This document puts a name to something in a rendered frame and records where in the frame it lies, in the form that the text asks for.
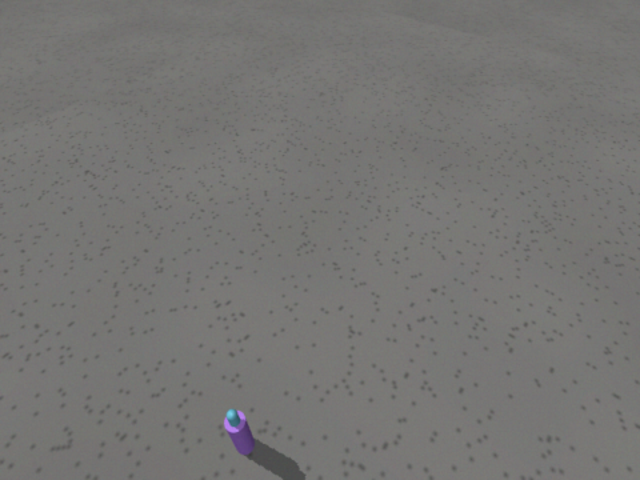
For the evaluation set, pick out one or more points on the bottle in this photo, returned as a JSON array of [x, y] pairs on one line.
[[239, 431]]

